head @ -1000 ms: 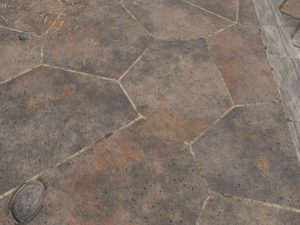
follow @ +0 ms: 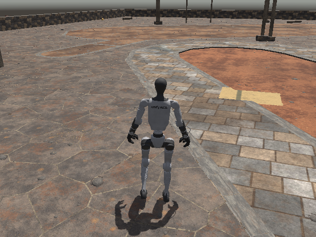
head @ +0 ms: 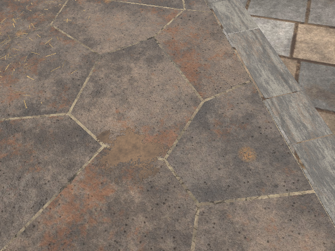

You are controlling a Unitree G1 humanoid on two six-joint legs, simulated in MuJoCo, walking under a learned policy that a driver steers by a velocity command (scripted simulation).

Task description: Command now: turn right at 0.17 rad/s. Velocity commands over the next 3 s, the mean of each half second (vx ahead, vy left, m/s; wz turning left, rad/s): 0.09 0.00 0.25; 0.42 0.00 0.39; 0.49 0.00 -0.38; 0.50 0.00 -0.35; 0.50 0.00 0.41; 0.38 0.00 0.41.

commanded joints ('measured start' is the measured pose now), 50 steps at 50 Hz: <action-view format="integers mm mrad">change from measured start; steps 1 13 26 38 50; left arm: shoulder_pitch -54 -22 -149 -279 90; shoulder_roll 81 161 146 96 105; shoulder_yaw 5 28 42 18 19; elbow -56 7 -65 -139 -16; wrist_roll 13 6 0 -23 3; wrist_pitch -27 -3 -108 -132 -113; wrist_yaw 21 50 -14 -41 -22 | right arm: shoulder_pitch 62 8 211 311 141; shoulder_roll -80 -70 -115 -140 -58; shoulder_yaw -20 4 -9 -22 17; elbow -25 -53 -17 -39 -139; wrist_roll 0 21 27 32 1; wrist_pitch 0 1 -89 -65 -115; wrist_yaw -5 22 45 13 39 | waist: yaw -22 33 -28 -60 8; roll -149 -132 44 110 -120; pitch -179 -74 8 36 -97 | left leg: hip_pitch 0 55 631 427 -116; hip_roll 36 25 227 156 52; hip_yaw -51 -6 -423 -308 -109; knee -5 -346 -935 -899 18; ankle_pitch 124 19 262 451 155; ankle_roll -5 11 315 233 93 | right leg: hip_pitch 141 234 -565 -217 209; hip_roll -245 -346 -97 -23 -233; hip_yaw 205 217 47 26 406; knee -197 -202 473 -14 -313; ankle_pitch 375 316 -81 245 100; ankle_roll -172 -212 49 86 -205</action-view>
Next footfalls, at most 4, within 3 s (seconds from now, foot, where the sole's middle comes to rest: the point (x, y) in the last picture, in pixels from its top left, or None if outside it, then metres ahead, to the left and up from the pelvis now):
0.40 left None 0.00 0.12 -0.77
0.86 right None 0.40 0.01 -0.77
1.28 left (105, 231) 0.52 0.32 -0.77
1.78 right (164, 161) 0.83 0.09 -0.77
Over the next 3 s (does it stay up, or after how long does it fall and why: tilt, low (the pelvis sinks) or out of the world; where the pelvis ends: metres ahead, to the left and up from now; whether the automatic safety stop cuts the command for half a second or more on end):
stays up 1.32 0.22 0.00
